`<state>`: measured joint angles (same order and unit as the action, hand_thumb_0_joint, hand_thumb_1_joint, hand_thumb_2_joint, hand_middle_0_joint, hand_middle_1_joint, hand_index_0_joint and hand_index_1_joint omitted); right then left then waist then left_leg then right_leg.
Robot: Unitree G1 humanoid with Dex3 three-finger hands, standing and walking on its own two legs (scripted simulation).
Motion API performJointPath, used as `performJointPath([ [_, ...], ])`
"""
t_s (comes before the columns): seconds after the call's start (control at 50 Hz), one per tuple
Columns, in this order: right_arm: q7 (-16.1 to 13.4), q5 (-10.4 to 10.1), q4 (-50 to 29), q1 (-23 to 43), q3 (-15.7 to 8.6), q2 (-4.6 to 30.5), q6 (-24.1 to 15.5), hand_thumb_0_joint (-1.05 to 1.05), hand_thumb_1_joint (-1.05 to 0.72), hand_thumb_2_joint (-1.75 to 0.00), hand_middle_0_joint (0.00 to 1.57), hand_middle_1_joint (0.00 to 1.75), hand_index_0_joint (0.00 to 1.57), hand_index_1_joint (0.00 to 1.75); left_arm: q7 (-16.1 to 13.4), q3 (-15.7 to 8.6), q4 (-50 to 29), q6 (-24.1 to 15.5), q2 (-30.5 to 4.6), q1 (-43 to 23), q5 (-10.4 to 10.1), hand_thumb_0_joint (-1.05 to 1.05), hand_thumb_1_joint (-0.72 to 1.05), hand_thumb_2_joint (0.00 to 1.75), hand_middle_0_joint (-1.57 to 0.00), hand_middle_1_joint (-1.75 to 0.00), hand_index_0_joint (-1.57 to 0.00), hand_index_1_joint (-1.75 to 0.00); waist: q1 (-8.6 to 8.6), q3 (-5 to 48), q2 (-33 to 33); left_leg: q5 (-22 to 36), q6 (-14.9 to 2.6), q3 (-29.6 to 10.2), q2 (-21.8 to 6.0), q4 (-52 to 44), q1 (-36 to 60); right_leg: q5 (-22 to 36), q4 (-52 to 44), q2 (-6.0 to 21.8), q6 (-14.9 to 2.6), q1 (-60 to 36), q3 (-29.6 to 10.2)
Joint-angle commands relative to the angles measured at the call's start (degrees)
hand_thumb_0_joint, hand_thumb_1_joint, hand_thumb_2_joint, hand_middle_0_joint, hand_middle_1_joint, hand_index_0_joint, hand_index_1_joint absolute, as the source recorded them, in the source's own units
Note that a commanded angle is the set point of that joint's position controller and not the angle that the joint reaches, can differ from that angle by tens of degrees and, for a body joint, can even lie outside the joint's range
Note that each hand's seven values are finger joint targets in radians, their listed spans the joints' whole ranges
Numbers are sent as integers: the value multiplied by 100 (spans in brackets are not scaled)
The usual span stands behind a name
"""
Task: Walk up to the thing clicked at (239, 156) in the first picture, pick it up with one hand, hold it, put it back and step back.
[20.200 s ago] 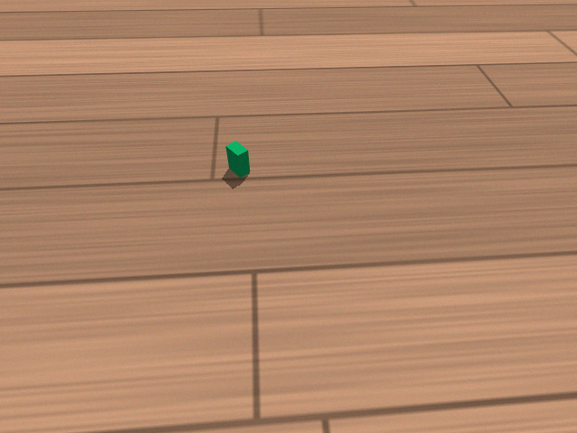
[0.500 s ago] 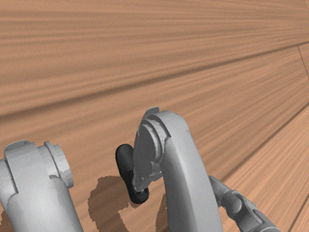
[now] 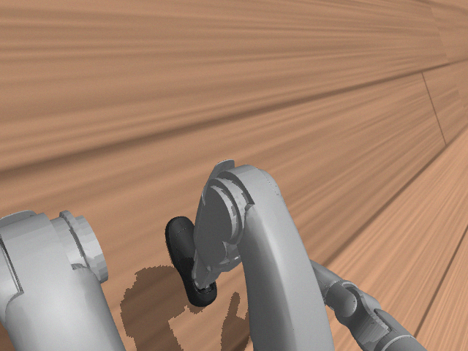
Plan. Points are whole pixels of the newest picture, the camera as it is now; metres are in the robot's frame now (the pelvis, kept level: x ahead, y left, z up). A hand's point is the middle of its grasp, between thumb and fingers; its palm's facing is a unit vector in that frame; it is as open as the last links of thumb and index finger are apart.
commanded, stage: lower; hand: left
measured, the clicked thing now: out of the picture +0.47 +0.29 -0.21
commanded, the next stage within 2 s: loosen in 0.06 s
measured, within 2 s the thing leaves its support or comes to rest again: rests again in 0.08 s
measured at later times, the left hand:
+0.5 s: hand out of the picture +0.46 +0.31 -0.17, palm faces +0.50 -0.87 +0.00, open 12.5 cm
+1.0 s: hand out of the picture +0.46 +0.31 -0.18, palm faces +0.50 -0.87 +0.01, open 12.3 cm
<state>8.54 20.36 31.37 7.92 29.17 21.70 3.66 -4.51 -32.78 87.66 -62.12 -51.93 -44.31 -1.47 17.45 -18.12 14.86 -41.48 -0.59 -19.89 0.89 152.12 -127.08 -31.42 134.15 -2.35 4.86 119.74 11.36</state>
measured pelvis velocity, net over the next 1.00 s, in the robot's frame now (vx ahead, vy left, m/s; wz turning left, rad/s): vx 0.00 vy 0.00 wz -0.02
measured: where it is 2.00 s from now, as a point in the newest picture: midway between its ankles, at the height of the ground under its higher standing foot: (140, 316)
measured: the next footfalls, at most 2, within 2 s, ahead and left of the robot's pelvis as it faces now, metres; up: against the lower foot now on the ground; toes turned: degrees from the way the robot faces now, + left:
none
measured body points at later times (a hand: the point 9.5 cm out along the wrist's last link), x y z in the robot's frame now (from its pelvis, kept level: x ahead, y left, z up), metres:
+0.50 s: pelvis +0.00 +0.00 +0.00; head +0.24 +0.18 +0.32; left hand +0.43 +0.35 -0.17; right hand +0.14 -0.25 -0.03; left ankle +0.08 +0.11 -0.26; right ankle +0.16 -0.14 -0.25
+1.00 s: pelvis +0.00 +0.00 +0.00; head +0.24 +0.19 +0.32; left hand +0.42 +0.35 -0.18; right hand +0.14 -0.25 -0.02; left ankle +0.08 +0.11 -0.26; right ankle +0.16 -0.14 -0.25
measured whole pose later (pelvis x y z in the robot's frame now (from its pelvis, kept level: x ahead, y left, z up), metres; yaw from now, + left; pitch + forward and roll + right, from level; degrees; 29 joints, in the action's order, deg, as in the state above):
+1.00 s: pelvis +0.00 +0.00 +0.00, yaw -1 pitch +13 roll -20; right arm 8.3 21.6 30.2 9.2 31.4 22.0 4.0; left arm -5.2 -32.9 89.6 -63.6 -54.3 -44.1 -1.5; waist 17.7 -19.5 16.4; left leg -41.6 -0.9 -21.2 0.4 152.5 -126.2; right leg -30.7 133.3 -2.8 4.8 118.4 12.5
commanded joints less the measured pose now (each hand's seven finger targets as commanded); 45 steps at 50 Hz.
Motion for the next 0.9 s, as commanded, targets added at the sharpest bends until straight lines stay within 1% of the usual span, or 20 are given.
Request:
performJointPath([
  [0.0, -130, 33, -36, -333, -621, 2119, 107, 0, -91, -91, 20, 30, 20, 30, 23, -13, -773, -471, -1032, -1250, 2, 0, 6, 116, -117, -126, -117, -128, 704, 3371, -3266, 1008, 241, 275, -461, -2122, 2378, 876, -648, -138, -436, -1731, 794],
  [0.06, -126, 47, -42, -288, -609, 2162, 132, 0, -90, -90, 20, 30, 20, 30, -4, 3, -771, -510, -1094, -1276, 22, 0, 3, 113, -116, -124, -116, -126, 679, 3260, -3386, 957, 287, 171, -490, -2231, 2465, 796, -568, -134, -456, -1572, 848],
  [0.08, -124, 62, -37, -299, -593, 2176, 142, 0, -90, -90, 20, 30, 20, 30, -18, -3, -670, -512, -1077, -1213, 48, 0, 4, 116, -117, -126, -117, -128, 728, 3230, -3438, 1001, 307, 140, -495, -2254, 2522, 825, -559, -131, -449, -1594, 884],
  [0.14, -121, 76, -49, -255, -559, 2136, 133, 0, -90, -90, 20, 30, 20, 30, -45, 75, -747, -549, -1101, -1318, 53, 0, 5, 114, -116, -124, -116, -126, 729, 3226, -3428, 941, 267, 200, -481, -2176, 2423, 813, -605, -152, -451, -1655, 823],
  [0.16, -123, 82, -42, -266, -547, 2127, 130, 0, -91, -90, 20, 30, 20, 30, -55, 23, -740, -559, -1129, -1305, 33, 0, 5, 106, -116, -121, -118, -121, 714, 3246, -3407, 1033, 260, 238, -475, -2139, 2397, 891, -623, -154, -441, -1752, 809],
  [0.24, -120, 104, -68, -253, -520, 2143, 141, 0, -91, -90, 20, 30, 20, 30, -116, -29, -693, -585, -1169, -1310, 29, 0, -12, 75, -98, -96, -101, -94, 742, 3193, -3392, 998, 261, 210, -489, -2155, 2414, 849, -646, -158, -438, -1718, 834],
  [0.34, -121, 98, -82, -239, -502, 2135, 141, 0, -92, -90, 20, 30, 20, 30, -125, -51, -665, -567, -1278, -1254, 31, 0, -34, 56, -90, -81, -92, -80, 701, 3178, -3265, 779, 200, 269, -475, -2127, 2196, 710, -731, -187, -439, -1793, 800],
  [0.36, -120, 93, -103, -213, -502, 2117, 135, 0, -92, -90, 20, 30, 20, 30, -110, 5, -664, -564, -1191, -1246, 30, 0, -40, 56, -82, -73, -84, -73, 725, 3191, -3253, 810, 204, 250, -481, -2129, 2228, 728, -712, -177, -441, -1781, 801],
  [0.4, -126, 93, -120, -186, -506, 2145, 134, 0, -91, -90, 20, 30, 20, 30, -112, -36, -590, -555, -1227, -1177, 47, 0, -24, 72, -96, -89, -96, -89, 705, 3154, -3273, 788, 232, 204, -498, -2193, 2288, 685, -682, -169, -444, -1690, 839],
  [0.42, -128, 96, -88, -240, -511, 2144, 147, 0, -92, -90, 20, 30, 20, 30, -101, -38, -565, -543, -1186, -1131, 28, 0, -32, 64, -88, -81, -88, -81, 711, 3217, -3287, 830, 234, 204, -497, -2185, 2347, 721, -685, -185, -444, -1729, 843],
  [0.48, -140, 84, -113, -182, -479, 2133, 124, 0, -91, -90, 20, 30, 20, 30, -86, -4, -480, -523, -1155, -1141, -16, 0, -9, 82, -102, -99, -103, -99, 732, 3162, -3099, 803, 186, 248, -473, -2098, 2138, 745, -735, -203, -432, -1788, 850],
  [0.54, -143, 80, -132, -160, -481, 2146, 121, 0, -91, -90, 20, 30, 20, 30, -59, 24, -506, -555, -1178, -1245, -25, 0, 0, 92, -107, -107, -109, -107, 779, 2974, -3123, 615, 186, 201, -496, -2159, 2108, 592, -753, -201, -431, -1655, 871],
  [0.6, -142, 97, -110, -179, -473, 2164, 112, 0, -91, -90, 20, 30, 20, 30, -62, -29, -617, -626, -1266, -1232, -26, 0, -5, 72, -92, -89, -94, -87, 747, 3102, -3236, 709, 212, 169, -510, -2163, 2258, 666, -706, -198, -436, -1712, 868],
  [0.68, -150, 123, -104, -198, -450, 2158, 117, 0, -91, -90, 20, 30, 20, 30, -63, -100, -609, -649, -1333, -1151, -19, 0, -17, 58, -84, -76, -86, -75, 694, 3245, -3326, 966, 245, 183, -515, -2131, 2410, 842, -663, -205, -439, -1810, 887],
  [0.7, -153, 135, -79, -198, -449, 2179, 122, 0, -92, -90, 20, 30, 20, 30, -72, -83, -617, -657, -1362, -1229, -11, 0, -25, 58, -76, -68, -78, -68, 730, 3210, -3394, 998, 248, 198, -516, -2110, 2426, 865, -667, -205, -432, -1799, 893],
  [0.74, -152, 136, -97, -173, -447, 2207, 124, 0, -90, -90, 20, 30, 20, 30, -98, -102, -564, -631, -1337, -1162, -1, 0, -11, 73, -92, -84, -90, -84, 725, 3107, -3381, 1064, 272, 144, -527, -2184, 2421, 892, -641, -184, -441, -1769, 922],
  [0.76, -151, 144, -89, -216, -438, 2157, 136, 0, -92, -90, 20, 30, 20, 30, -90, -97, -600, -610, -1367, -1149, 26, 0, -19, 65, -84, -76, -82, -76, 700, 3190, -3415, 1132, 261, 196, -531, -2129, 2498, 942, -666, -200, -439, -1837, 884],
  [0.82, -156, 149, -114, -156, -443, 2186, 158, 0, -91, -90, 20, 30, 20, 30, -60, -29, -570, -599, -1304, -1179, 35, 0, -3, 83, -100, -97, -101, -97, 760, 2998, -3368, 855, 251, 163, -526, -2195, 2373, 730, -683, -192, -443, -1714, 914],
  [0.84, -163, 137, -126, -136, -458, 2182, 150, 0, -91, -90, 20, 30, 20, 30, -50, -68, -599, -573, -1299, -1126, 15, 0, -10, 75, -96, -89, -98, -89, 728, 3044, -3344, 849, 248, 181, -528, -2179, 2398, 725, -714, -193, -442, -1716, 904],
  [0.88, -156, 144, -109, -147, -466, 2189, 136, 0, -91, -90, 20, 30, 20, 30, -38, -48, -587, -571, -1265, -1148, 5, 0, -11, 63, -86, -79, -88, -78, 739, 3037, -3306, 854, 245, 179, -530, -2161, 2373, 745, -698, -193, -429, -1722, 901],
])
